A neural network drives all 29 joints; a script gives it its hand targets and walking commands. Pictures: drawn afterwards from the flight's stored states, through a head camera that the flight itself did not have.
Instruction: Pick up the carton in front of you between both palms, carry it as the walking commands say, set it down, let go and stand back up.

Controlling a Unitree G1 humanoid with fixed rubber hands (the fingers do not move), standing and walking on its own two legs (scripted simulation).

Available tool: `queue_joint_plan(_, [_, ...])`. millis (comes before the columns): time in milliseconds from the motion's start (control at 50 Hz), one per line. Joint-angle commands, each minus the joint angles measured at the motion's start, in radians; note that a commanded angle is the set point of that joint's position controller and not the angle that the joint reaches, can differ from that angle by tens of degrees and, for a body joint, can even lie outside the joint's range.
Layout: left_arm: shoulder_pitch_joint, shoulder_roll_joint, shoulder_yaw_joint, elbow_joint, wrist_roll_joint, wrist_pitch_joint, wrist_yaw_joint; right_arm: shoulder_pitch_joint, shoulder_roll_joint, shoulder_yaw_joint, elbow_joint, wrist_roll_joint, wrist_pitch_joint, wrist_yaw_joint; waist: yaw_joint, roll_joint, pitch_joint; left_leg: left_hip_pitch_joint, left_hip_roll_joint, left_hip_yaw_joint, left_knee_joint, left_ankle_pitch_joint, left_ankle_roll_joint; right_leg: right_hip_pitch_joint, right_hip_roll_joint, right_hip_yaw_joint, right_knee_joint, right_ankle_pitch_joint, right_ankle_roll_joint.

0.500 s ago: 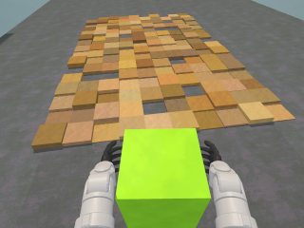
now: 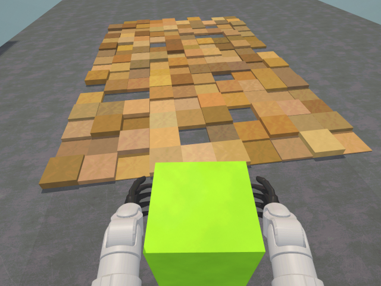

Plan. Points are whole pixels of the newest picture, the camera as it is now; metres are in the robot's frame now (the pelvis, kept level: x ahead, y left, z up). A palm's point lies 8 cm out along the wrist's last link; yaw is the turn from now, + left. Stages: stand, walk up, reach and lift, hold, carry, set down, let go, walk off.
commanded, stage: reach and lift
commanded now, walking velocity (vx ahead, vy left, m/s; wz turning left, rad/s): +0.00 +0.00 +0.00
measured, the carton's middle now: (201, 227) +0.29 +0.00 -0.05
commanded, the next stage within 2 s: hold in 0.30 s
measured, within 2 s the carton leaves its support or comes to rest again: neither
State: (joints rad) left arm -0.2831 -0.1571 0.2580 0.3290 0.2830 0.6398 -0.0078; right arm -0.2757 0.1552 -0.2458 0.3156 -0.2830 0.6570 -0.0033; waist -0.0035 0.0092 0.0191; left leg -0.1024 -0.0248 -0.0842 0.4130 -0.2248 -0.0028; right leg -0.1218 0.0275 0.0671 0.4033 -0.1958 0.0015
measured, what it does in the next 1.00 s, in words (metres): stands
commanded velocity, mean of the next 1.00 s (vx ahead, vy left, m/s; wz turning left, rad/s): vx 0.00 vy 0.00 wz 0.00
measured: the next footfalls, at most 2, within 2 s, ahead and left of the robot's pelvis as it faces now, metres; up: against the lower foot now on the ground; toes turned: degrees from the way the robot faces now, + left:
right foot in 1.98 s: +0.24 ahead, -0.08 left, +0.00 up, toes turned -8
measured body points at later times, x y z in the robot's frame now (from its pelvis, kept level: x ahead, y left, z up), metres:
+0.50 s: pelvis +0.00 +0.00 +0.00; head -0.05 +0.00 +0.45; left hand +0.29 +0.15 +0.04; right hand +0.29 -0.15 +0.04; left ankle +0.01 +0.12 -0.74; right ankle +0.02 -0.12 -0.74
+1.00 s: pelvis -0.01 +0.00 +0.00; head -0.05 +0.00 +0.45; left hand +0.29 +0.15 +0.04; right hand +0.29 -0.15 +0.04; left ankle +0.01 +0.12 -0.74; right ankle +0.02 -0.12 -0.74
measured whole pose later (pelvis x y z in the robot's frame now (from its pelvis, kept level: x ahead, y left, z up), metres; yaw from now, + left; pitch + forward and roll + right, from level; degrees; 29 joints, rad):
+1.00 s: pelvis -0.01 +0.00 +0.00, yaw +0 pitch -8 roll +0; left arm -0.29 -0.16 0.25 0.25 0.28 0.75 -0.01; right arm -0.29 0.16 -0.24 0.25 -0.28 0.76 0.00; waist 0.00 0.01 0.04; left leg -0.05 -0.03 -0.08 0.40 -0.21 0.00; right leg -0.07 0.03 0.07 0.39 -0.18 0.00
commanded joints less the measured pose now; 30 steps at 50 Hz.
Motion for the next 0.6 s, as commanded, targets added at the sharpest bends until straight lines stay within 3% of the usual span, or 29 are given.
queue_joint_plan(0, [-0.453, -0.947, -0.545, -0.040, -0.239, -0.020, -0.234, -0.472, 0.953, 0.550, -0.059, 0.249, -0.030, 0.236, 0.000, -0.008, -0.291, 0.037, -0.066, -0.003, -0.058, 0.245, 0.003, 0.144, 0.061, 0.014, -0.039, 0.248, 0.008])
queue_joint_plan(280, [-0.447, -0.947, -0.570, -0.093, -0.258, 0.015, -0.228, -0.474, 0.932, 0.573, -0.115, 0.267, 0.002, 0.237, -0.001, -0.002, -0.264, 0.054, -0.063, -0.008, -0.069, 0.236, 0.000, 0.141, 0.066, 0.012, -0.051, 0.217, 0.007])
queue_joint_plan(380, [-0.415, -0.941, -0.627, -0.186, -0.294, 0.053, -0.218, -0.448, 0.928, 0.638, -0.211, 0.307, 0.038, 0.231, 0.005, -0.002, -0.307, 0.096, -0.060, -0.015, -0.080, 0.308, -0.003, 0.181, 0.067, 0.016, -0.061, 0.281, 0.012])
queue_joint_plan(500, [-0.417, -0.890, -0.561, -0.138, -0.256, 0.094, -0.215, -0.446, 0.877, 0.567, -0.155, 0.268, 0.077, 0.227, 0.000, -0.001, -0.155, 0.037, -0.054, 0.000, -0.112, 0.118, 0.002, 0.130, 0.059, 0.008, -0.087, 0.103, 0.001])
queue_joint_plan(580, [-0.487, -0.914, -0.570, -0.137, -0.266, 0.087, -0.225, -0.514, 0.904, 0.575, -0.153, 0.276, 0.071, 0.236, 0.001, 0.001, -0.184, 0.031, -0.051, -0.001, -0.100, 0.090, 0.006, 0.129, 0.058, 0.006, -0.075, 0.077, -0.002])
